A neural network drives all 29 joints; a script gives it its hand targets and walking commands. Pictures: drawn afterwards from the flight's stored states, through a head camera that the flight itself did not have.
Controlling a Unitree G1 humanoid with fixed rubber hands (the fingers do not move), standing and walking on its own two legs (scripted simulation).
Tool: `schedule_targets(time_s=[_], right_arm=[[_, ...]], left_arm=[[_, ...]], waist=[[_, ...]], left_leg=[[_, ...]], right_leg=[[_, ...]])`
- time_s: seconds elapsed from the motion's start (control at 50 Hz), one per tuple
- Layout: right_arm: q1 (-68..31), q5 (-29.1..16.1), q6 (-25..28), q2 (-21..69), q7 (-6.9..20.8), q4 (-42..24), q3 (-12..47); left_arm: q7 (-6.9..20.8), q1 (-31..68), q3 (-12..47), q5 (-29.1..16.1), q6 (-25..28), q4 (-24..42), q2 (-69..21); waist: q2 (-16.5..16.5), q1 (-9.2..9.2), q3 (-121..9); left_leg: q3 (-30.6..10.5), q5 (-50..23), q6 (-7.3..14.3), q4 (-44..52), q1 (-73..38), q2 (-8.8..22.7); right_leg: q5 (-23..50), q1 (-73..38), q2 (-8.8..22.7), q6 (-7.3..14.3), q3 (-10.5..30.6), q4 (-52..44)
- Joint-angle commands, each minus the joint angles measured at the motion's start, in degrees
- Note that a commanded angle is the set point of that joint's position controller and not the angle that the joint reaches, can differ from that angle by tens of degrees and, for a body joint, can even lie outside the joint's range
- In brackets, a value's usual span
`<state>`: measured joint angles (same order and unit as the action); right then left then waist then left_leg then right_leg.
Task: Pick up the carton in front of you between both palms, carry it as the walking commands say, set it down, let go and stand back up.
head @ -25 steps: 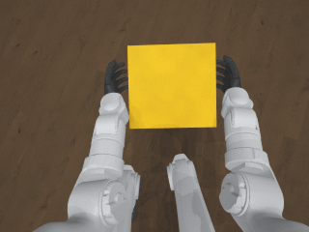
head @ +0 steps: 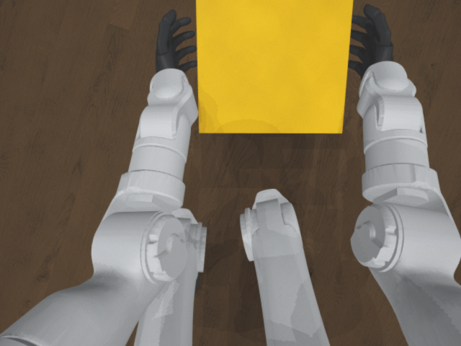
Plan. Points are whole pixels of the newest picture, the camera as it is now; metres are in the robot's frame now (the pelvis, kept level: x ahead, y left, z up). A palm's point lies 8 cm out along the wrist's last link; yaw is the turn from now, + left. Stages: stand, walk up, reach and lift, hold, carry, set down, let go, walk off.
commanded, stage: set down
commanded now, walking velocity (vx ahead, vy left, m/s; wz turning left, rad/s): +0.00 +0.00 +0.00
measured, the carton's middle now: (264, 73) +0.52 -0.15 -0.23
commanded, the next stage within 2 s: none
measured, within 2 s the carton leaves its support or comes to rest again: rests again in 1.00 s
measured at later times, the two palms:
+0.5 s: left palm (186, 78) +0.53 -0.01 -0.21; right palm (357, 69) +0.48 -0.31 -0.21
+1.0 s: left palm (185, 75) +0.55 -0.01 -0.23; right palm (355, 67) +0.49 -0.31 -0.22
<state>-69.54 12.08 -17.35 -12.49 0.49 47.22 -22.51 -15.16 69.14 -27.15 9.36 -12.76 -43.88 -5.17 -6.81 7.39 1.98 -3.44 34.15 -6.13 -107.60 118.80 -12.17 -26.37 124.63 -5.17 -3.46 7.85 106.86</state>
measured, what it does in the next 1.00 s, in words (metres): lowers itself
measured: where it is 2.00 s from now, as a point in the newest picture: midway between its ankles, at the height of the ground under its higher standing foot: (234, 259)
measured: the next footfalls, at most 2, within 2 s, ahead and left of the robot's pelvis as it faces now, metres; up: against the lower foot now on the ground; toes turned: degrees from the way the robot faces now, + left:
none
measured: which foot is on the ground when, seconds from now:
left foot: down 0.00-1.00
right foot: down 0.00-1.00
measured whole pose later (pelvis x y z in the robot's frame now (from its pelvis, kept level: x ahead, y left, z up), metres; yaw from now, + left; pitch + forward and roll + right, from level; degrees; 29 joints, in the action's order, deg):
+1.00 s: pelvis +0.00 +0.00 -0.07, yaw +1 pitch +40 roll +2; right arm -81.2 8.3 -12.3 -22.8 7.8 60.4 -24.3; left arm -9.3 83.2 -22.9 9.7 -9.1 -55.4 0.9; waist -5.9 9.3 15.9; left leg -3.5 36.0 -6.1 -121.9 126.8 -13.7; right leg -29.8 130.9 0.2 -1.6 3.7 120.2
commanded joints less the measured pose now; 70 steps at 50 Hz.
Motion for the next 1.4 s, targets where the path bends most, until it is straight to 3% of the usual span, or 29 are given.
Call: schedule_targets(time_s=[0.0, 0.2, 0.3, 0.48, 0.78, 0.96, 1.24, 1.32, 1.38], right_arm=[[-32.5, -7.5, 2.6, 43.6, 14.9, -2.5, 20.4], [-40.2, -10.9, 3.7, 37.8, 15.9, -3.1, 21.0], [-40.7, -13.5, 4.3, 37.2, 16.5, -3.6, 21.4], [-36.4, -12.1, 4.6, 36.9, 17.1, 2.8, 19.3], [-34.0, -8.2, 4.8, 29.3, 18.7, 10.4, 12.8], [-30.5, -6.8, 5.4, 24.5, 18.4, 14.4, 9.7], [-24.6, -6.5, 6.5, 21.5, 18.0, 17.3, 8.9], [-22.4, -6.7, 7.9, 15.1, 16.8, 18.4, 6.7], [-14.7, -6.4, 10.8, -6.5, 11.9, 21.0, -0.2]], left_arm=[[13.7, 37.5, 25.2, -5.8, 0.6, -1.4, -45.1], [13.2, 44.6, 28.3, -10.0, 1.2, -0.9, -41.5], [13.5, 46.1, 31.0, -11.5, 2.0, 0.9, -42.9], [15.1, 42.6, 28.5, -9.5, 2.4, -3.5, -41.4], [15.5, 37.0, 19.5, -3.5, 2.1, -12.6, -32.7], [15.3, 31.9, 17.8, -1.2, 2.3, -16.0, -29.3], [15.5, 25.7, 17.9, -0.4, 3.6, -18.1, -25.9], [14.2, 24.1, 18.3, -0.6, 4.2, -17.3, -20.8], [9.6, 17.8, 16.2, -2.1, 5.2, -16.2, -0.1]], waist=[[5.8, 6.12, -64.5], [4.4, 8.85, -63.3], [1.2, 9.58, -60.7], [-1.2, 9.22, -50.9], [-2.7, 6.85, -38.0], [-4.0, 5.96, -33.2], [-3.4, 5.44, -30.5], [-3.1, 5.69, -30.9], [-1.2, 6.19, -31.6]], left_leg=[[9.3, -8.8, 2.2, 6.1, -17.7, -3.1], [9.2, -9.6, 2.6, -0.8, -17.7, -2.8], [10.3, -13.0, 2.7, -3.5, -16.2, -2.8], [9.9, -10.7, 3.0, -4.6, -10.4, -2.7], [8.8, -6.8, 4.1, -4.4, -8.9, -2.0], [8.2, -7.8, 3.8, -4.9, -8.3, -1.4], [7.6, -12.1, 3.8, -6.3, -7.7, -0.6], [7.4, -11.6, 3.2, -6.8, -9.9, 0.2], [8.0, -11.4, 1.7, -6.8, -12.4, 1.7]], right_leg=[[17.6, -47.0, -0.4, 1.0, -11.6, -7.3], [19.9, -42.2, 0.9, 1.5, -12.0, -1.0], [25.8, -42.5, 0.8, 2.0, -11.1, 1.1], [22.2, -36.4, 1.0, 2.9, -9.9, 2.0], [12.5, -23.7, 2.0, 4.4, -8.8, 2.6], [12.1, -19.8, 2.5, 4.6, -8.3, 3.4], [16.2, -19.0, 2.9, 4.1, -7.6, 4.9], [14.7, -19.9, 3.7, 3.5, -8.1, 5.6], [14.3, -22.1, 5.3, 2.6, -8.7, 6.0]])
